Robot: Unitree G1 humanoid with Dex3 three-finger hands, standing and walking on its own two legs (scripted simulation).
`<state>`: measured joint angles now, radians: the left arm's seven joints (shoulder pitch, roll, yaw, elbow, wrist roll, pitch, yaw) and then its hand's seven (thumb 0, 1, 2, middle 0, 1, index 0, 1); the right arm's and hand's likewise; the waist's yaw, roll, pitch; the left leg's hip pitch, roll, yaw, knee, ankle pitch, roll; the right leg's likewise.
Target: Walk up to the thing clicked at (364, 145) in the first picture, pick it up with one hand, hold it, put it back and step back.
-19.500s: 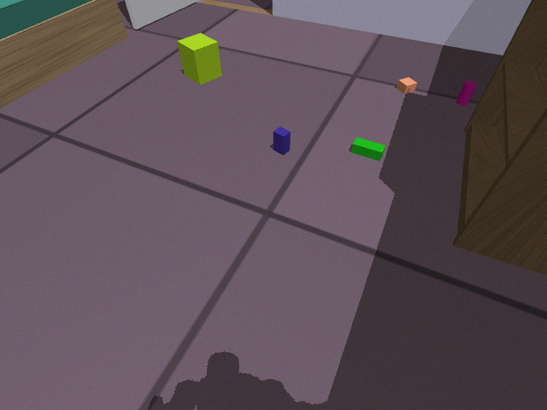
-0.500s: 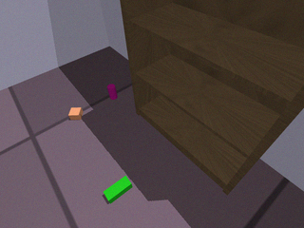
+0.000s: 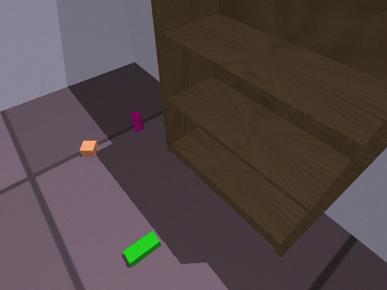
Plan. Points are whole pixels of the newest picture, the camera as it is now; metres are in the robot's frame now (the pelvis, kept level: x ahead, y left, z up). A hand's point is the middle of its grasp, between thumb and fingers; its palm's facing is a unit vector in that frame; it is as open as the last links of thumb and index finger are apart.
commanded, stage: walk up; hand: left
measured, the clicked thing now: (142, 248) +0.45 +0.25 -0.75
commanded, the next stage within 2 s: stand in 0.66 s
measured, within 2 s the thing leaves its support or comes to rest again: neither
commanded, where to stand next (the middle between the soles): +0.08 +0.00 m, yaw +2 degrees
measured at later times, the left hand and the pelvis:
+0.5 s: hand out of the picture +0.09 +0.25 -0.16, palm faces -0.01 -0.95 -0.32, open 7.4 cm; pelvis +0.01 +0.00 +0.00, yaw +0 degrees
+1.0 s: hand out of the picture +0.09 +0.25 -0.15, palm faces -0.03 -0.94 -0.34, open 7.4 cm; pelvis +0.01 +0.00 +0.00, yaw +0 degrees
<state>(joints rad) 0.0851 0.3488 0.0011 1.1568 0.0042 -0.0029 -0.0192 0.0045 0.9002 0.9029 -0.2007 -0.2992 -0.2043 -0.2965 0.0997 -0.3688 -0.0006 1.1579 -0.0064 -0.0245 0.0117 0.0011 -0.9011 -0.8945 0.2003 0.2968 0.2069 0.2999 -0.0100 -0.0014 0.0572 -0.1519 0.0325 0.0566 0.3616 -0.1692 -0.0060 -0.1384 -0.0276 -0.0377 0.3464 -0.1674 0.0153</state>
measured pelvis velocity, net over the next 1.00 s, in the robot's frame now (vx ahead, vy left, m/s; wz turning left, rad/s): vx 0.01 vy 0.00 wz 0.00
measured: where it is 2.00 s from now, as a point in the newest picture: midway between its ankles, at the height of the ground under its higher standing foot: outside the picture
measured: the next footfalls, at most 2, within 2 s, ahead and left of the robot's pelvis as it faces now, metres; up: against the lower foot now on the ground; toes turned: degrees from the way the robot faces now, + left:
none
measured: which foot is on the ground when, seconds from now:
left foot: down 0.00-1.00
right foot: down 0.00-1.00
